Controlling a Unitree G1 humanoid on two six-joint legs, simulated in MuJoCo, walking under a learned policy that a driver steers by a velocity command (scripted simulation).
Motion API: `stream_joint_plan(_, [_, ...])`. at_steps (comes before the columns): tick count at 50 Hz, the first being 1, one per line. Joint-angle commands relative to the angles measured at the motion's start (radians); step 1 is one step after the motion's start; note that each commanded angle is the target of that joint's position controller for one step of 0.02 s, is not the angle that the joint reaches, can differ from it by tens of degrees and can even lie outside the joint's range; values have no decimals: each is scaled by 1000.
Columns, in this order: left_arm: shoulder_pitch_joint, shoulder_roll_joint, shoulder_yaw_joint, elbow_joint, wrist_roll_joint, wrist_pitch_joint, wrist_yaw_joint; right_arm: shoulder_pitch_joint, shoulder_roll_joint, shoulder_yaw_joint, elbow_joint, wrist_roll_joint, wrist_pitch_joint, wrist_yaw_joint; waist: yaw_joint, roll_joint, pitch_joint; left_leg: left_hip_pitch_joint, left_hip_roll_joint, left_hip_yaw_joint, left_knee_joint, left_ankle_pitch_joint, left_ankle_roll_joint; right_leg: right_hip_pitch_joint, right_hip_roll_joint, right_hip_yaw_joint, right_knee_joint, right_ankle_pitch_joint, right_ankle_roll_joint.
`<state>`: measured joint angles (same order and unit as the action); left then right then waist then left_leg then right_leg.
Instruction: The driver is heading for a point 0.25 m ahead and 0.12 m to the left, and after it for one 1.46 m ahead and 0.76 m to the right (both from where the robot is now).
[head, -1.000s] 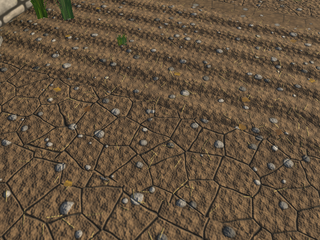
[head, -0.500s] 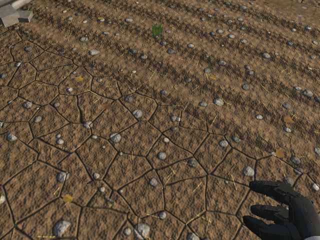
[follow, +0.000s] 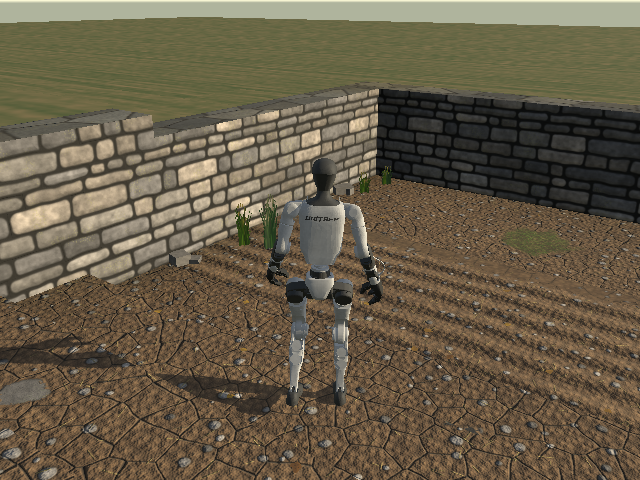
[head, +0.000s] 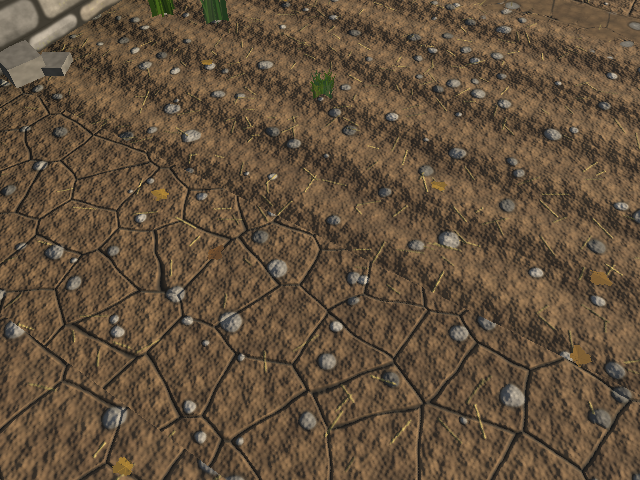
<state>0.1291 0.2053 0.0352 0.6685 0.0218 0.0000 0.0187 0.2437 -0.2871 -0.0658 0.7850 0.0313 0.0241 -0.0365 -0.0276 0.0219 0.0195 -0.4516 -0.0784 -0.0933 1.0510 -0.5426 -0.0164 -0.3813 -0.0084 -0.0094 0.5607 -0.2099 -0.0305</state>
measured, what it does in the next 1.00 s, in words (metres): walks ahead: left foot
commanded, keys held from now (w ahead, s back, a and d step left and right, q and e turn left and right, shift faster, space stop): w+q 0.20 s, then w+e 0.80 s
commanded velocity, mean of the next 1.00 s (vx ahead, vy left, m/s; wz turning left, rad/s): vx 0.43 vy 0.00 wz -0.12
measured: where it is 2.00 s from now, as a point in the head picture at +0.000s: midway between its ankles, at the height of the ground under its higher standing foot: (339, 424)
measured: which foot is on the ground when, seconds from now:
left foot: up 0.00-0.38, down 0.40-1.00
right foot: down 0.00-0.40, up 0.42-1.00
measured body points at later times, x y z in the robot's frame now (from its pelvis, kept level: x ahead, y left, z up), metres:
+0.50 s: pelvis +0.09 +0.08 +0.01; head +0.11 +0.10 +0.45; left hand +0.11 +0.36 -0.13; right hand +0.25 -0.17 -0.09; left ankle +0.10 +0.18 -0.73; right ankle +0.07 -0.09 -0.67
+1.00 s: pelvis +0.31 +0.07 -0.09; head +0.34 +0.06 +0.35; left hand +0.58 +0.24 -0.18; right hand +0.24 -0.21 -0.21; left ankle +0.10 +0.18 -0.73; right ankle +0.44 -0.09 -0.80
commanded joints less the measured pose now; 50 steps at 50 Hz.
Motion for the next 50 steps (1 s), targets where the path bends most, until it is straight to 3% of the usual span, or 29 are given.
stream_joint_plan(1, [24, 133, 41, -54, -13, -11, -3, 60, -120, -44, -58, -3, 43, -20, 15, -166, -59, -225, 97, -4, 214, 92, -24, 198, -272, 303, -318, -128, -166])
stream_joint_plan(3, [35, 140, 48, -40, -10, -28, 2, 51, -95, -44, -75, -3, 40, -14, 16, -172, -34, -207, 113, 20, 195, 186, -15, 172, -242, 238, -368, -171, -150])
stream_joint_plan(6, [99, 155, 62, -13, -9, -52, 6, -19, -81, -43, -113, -1, 20, -3, 50, -120, -36, -267, 148, 1, 85, 249, -1, 277, -280, 207, -397, -141, -166])
stream_joint_plan(9, [127, 179, 76, 13, -18, -62, 2, -66, -67, -38, -146, -6, 10, 11, 67, -117, -29, -287, 172, 4, -45, 268, 2, 337, -307, 169, -427, -150, -175])
stream_joint_plan(13, [131, 212, 87, 48, -31, -60, -17, -97, -26, -15, -150, -16, -9, 31, 69, -130, -2, -120, 161, 69, -279, 264, 20, 237, -277, 91, -458, -148, -179])
stream_joint_plan(16, [143, 236, 89, 72, -51, -44, -29, -111, -46, -14, -140, -18, -32, 43, 73, -153, 19, 8, 131, 128, -431, 251, 31, 191, -259, 86, -427, -159, -187])
stream_joint_plan(18, [136, 239, 85, 83, -67, -28, -33, -57, -57, -20, -113, -22, -48, 50, 31, -138, 7, 180, 92, 162, -554, 319, 51, 119, -238, 83, -362, -222, -171])
stream_joint_plan(19, [132, 217, 76, 86, -66, -24, -34, 19, -70, -30, -82, -23, -52, 49, -4, -132, -13, 305, 75, 167, -570, 315, 62, 50, -215, 81, -306, -253, -153])
stream_joint_plan(20, [106, 169, 58, 81, -53, -25, -37, 137, -95, -45, -48, -20, -52, 45, -63, -107, -48, 470, 116, 110, -579, 302, 79, -56, -177, 60, -190, -249, -115])
stream_joint_plan(21, [67, 73, 28, 55, -28, -33, -47, 280, -176, -64, -30, -36, -56, 34, -119, 122, -111, 632, 339, -167, -669, 276, 131, -223, -61, -45, 226, -294, -37])
stream_joint_plan(22, [68, 87, 37, 14, -43, -46, -33, 297, -261, -80, -37, -52, -66, 38, -110, 232, -85, 599, 492, -454, -818, -7, 249, -454, 38, 36, 447, -372, -21])
stream_joint_plan(23, [75, 157, 55, 17, -62, -55, -24, 247, -210, -68, -53, -48, -85, 41, -96, 164, -44, 518, 484, -464, -859, -151, 272, -479, -4, 127, 562, -324, -29])
stream_joint_plan(24, [96, 189, 67, 22, -70, -55, -24, 165, -141, -46, -66, -34, -97, 40, -53, 176, -2, 491, 437, -370, -865, -124, 237, -499, -26, 137, 574, -242, -32])
stream_joint_plan(26, [129, 193, 82, 53, -49, -48, -15, 45, -80, -27, -74, -33, -107, 32, 6, 148, 23, 408, 363, -177, -886, 128, 175, -416, -65, 143, 520, -87, -13])
stream_joint_plan(28, [148, 154, 77, 74, -43, -39, -21, 64, -54, -29, -49, -46, -120, 27, 20, 101, -8, 382, 331, -42, -860, 470, 163, -339, -51, 136, 531, 43, 1])
stream_joint_plan(29, [158, 146, 78, 80, -44, -34, -28, 85, -61, -32, -45, -55, -127, 27, 25, 59, -34, 368, 315, 27, -839, 581, 173, -297, -32, 99, 544, 106, 13])
stream_joint_plan(30, [149, 135, 76, 74, -42, -28, -30, 90, -63, -35, -38, -54, -130, 24, 28, 55, -31, 351, 312, 66, -830, 644, 176, -284, -27, 92, 541, 142, 20])
stream_joint_plan(31, [161, 132, 78, 80, -34, -23, -36, 113, -77, -40, -20, -59, -136, 21, 29, 53, -39, 363, 349, 62, -788, 700, 184, -288, -36, 121, 573, 187, 16])
stream_joint_plan(32, [139, 140, 82, 64, -37, -19, -36, 124, -61, -35, -17, -49, -140, 16, 24, 35, -21, 368, 358, 76, -778, 717, 184, -317, -25, 129, 572, 198, 14])
stream_joint_plan(33, [92, 161, 93, 38, -45, -16, -36, 123, -60, -32, -27, -47, -147, 17, 30, 31, 5, 359, 331, 101, -783, 623, 165, -336, -14, 136, 501, 268, 5])
stream_joint_plan(35, [29, 147, 91, 9, -33, -11, -40, 140, -70, -37, -28, -43, -152, 10, 10, 67, 39, 372, 344, 110, -761, 608, 158, -367, -7, 129, 456, 321, -3])
stream_joint_plan(36, [-13, 153, 99, -12, -40, -15, -47, 165, -57, -38, -10, -36, -154, -5, 14, 67, 69, 434, 374, 94, -730, 559, 129, -437, -27, 208, 402, 348, -18])
stream_joint_plan(37, [-30, 152, 99, -22, -43, -17, -56, 185, -62, -42, -11, -36, -156, -12, 5, 67, 74, 472, 385, 95, -708, 560, 123, -473, -17, 213, 373, 354, -24])
stream_joint_plan(38, [-49, 148, 100, -39, -38, -15, -69, 166, -70, -46, -24, -43, -155, -23, 12, 45, 105, 386, 347, 157, -702, 510, 115, -422, -3, 177, 270, 427, -23])
stream_joint_plan(39, [-61, 139, 98, -44, -38, -8, -83, 177, -77, -50, -31, -43, -151, -31, -8, 72, 95, 378, 354, 161, -654, 484, 125, -403, -7, 164, 271, 473, -18])
stream_joint_plan(42, [-120, 104, 80, -79, -30, 10, -122, 199, -60, -49, -46, -36, -132, -46, -46, 36, 93, 359, 373, 189, -512, 401, 129, -404, -19, 144, 189, 557, -2])
stream_joint_plan(46, [-238, 76, 56, -116, -57, 3, -162, 256, -87, -58, -65, -28, -97, -44, -138, -15, 121, 417, 413, 176, -369, 360, 121, -446, -47, 79, 31, 538, 3])
stream_joint_plan(48, [-264, 63, 46, -110, -54, -1, -161, 262, -102, -55, -73, -25, -85, -46, -174, -14, 117, 403, 413, 204, -298, 389, 96, -378, -40, 20, -35, 556, 10])
stream_joint_plan(50, [-220, 83, 57, -81, -45, -3, -152, 253, -105, -47, -73, -20, -72, -44, -152, -19, 121, 364, 403, 243, -194, 562, 68, -242, -16, -33, -115, 540, -9])
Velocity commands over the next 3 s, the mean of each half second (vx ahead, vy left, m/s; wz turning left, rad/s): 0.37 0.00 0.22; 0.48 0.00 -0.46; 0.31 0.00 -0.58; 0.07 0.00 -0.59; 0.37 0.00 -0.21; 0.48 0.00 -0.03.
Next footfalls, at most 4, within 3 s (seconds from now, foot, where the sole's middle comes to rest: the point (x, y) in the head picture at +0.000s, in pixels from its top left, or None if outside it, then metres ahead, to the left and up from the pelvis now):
0.40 left None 0.14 0.18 -0.77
1.08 right None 0.48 -0.09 -0.95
1.44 left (327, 369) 0.82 0.03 -0.95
1.86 right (382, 452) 0.60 -0.09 -0.95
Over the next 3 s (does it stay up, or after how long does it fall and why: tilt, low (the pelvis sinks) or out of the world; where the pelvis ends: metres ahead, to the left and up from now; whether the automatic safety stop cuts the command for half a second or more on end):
stays up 0.92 -0.33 -0.17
